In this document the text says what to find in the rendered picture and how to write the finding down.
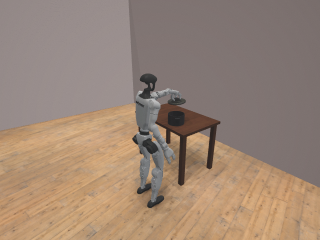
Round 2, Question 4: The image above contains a left robot hand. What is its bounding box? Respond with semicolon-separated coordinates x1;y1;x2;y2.
170;90;182;101

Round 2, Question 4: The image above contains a left robot upper arm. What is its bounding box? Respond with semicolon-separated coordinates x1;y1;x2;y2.
136;91;159;100

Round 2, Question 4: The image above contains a right robot forearm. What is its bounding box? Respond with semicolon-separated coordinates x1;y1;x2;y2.
151;125;169;151

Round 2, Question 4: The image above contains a table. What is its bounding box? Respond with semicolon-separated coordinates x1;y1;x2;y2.
138;103;221;186

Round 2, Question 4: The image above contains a lid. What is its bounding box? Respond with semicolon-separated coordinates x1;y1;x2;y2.
167;98;186;105

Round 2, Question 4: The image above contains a robot head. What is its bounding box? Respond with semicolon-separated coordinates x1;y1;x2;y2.
138;73;157;99

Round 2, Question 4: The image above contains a right robot hand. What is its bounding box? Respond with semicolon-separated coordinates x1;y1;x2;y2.
163;148;176;164

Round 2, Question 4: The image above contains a robot right foot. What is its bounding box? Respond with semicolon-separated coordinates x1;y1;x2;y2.
147;195;164;208

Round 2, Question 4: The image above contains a left robot forearm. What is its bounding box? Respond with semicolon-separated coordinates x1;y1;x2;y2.
156;88;173;98

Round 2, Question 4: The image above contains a right robot upper arm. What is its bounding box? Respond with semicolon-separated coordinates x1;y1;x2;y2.
148;99;161;132

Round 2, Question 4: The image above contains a pot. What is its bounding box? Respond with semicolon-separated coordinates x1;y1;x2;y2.
168;111;185;126

